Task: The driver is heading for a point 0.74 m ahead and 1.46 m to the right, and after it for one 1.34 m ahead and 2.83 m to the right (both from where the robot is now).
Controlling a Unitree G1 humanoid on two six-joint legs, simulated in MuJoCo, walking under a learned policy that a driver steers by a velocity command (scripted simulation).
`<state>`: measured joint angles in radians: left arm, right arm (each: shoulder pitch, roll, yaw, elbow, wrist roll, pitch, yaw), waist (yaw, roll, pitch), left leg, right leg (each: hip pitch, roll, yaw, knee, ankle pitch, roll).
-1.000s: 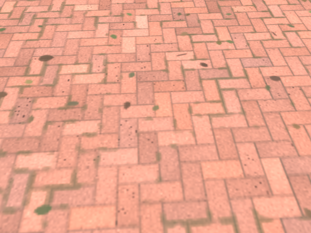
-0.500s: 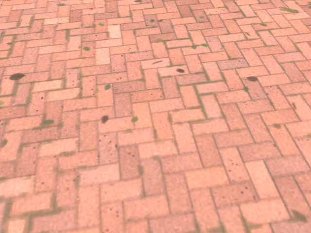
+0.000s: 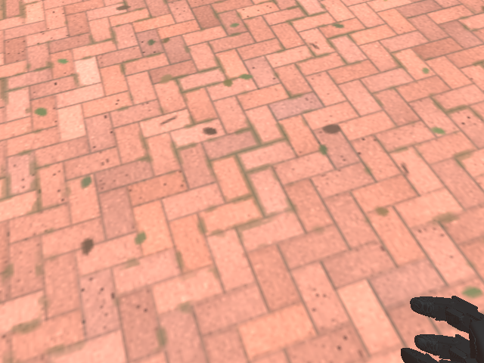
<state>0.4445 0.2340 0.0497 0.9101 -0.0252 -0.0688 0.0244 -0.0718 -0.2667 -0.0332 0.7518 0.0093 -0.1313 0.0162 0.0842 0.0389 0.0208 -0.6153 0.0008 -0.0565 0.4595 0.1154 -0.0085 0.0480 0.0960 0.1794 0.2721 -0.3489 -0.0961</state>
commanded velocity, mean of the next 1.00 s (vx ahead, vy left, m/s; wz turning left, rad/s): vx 0.50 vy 0.00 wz -0.59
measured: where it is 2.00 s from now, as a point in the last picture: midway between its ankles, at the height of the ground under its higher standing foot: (399, 266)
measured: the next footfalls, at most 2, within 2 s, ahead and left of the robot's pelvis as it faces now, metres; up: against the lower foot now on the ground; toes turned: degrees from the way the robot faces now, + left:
left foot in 0.08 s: +0.25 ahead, +0.12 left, +0.00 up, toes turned -6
right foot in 0.58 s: +0.45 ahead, -0.22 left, +0.00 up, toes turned -24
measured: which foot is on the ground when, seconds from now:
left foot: up 0.00-0.06, down 0.08-0.58, up 0.60-1.00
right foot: down 0.00-0.08, up 0.10-0.56, down 0.58-1.00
